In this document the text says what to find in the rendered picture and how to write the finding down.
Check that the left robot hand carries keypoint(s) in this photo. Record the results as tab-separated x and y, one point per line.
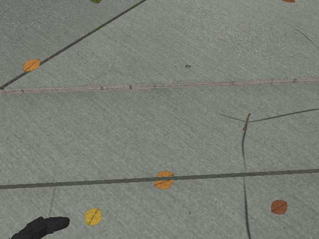
41	227

